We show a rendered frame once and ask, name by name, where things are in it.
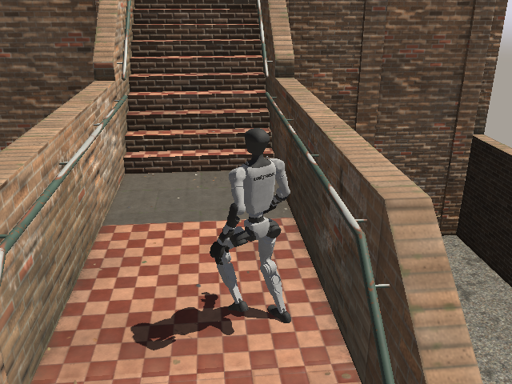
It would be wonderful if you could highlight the robot right upper arm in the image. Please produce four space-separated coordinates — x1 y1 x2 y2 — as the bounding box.
270 158 290 198

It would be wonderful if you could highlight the robot left forearm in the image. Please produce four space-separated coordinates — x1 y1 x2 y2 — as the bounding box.
217 203 240 246

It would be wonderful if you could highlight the robot left hand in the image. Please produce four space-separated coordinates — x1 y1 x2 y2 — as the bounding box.
210 241 229 265

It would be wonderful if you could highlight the right robot shin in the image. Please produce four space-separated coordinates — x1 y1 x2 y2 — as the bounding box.
263 260 286 314

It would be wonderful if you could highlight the robot right hand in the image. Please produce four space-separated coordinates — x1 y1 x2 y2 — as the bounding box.
263 204 277 214

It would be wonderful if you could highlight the robot left upper arm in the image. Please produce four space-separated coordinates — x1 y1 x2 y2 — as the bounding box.
229 166 246 215

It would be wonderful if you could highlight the robot right forearm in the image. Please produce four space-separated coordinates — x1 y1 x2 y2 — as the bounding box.
271 194 290 206

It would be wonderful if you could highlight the robot right thigh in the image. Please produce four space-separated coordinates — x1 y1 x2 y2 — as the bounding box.
258 218 281 276

